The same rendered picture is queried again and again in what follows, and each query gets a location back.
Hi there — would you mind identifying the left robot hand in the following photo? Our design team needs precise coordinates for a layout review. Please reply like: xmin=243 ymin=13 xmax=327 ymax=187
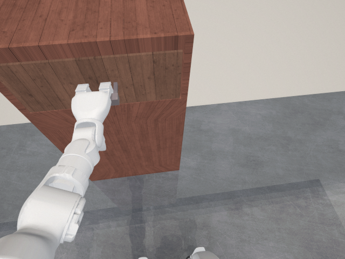
xmin=71 ymin=82 xmax=113 ymax=151

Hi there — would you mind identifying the cabinet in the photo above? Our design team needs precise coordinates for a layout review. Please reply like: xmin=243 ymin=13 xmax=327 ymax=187
xmin=0 ymin=0 xmax=194 ymax=181

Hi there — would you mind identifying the robot left forearm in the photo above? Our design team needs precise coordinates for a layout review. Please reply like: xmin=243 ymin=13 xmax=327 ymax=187
xmin=17 ymin=118 xmax=104 ymax=230

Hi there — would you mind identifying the right robot shin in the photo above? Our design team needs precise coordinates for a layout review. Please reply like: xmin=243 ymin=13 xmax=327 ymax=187
xmin=192 ymin=247 xmax=205 ymax=255

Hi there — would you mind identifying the drawer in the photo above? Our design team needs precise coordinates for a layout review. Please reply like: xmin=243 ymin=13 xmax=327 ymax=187
xmin=0 ymin=50 xmax=183 ymax=112

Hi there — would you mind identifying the handle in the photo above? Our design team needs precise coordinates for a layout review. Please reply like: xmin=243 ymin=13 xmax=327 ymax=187
xmin=110 ymin=82 xmax=120 ymax=106

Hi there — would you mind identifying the left robot upper arm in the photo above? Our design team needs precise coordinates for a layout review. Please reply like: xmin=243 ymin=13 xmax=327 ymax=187
xmin=0 ymin=185 xmax=86 ymax=259

